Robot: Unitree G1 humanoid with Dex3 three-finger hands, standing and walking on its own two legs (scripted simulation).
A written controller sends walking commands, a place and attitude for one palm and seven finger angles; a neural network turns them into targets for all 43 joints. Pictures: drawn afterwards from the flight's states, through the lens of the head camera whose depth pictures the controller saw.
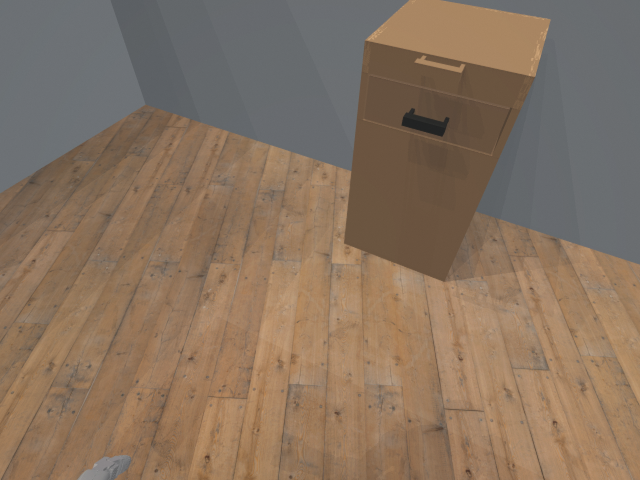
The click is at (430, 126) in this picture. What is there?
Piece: drawer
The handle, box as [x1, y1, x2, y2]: [402, 108, 448, 136]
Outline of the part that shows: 403,116 402,125 441,136 444,132 448,118 446,117 444,121 441,122 418,116 412,113 414,110 412,108 408,113 406,112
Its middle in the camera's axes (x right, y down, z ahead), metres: +0.29 -0.33 +1.08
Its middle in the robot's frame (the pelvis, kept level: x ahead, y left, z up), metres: +1.04 -0.25 -0.09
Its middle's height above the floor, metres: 0.67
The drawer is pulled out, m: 0.00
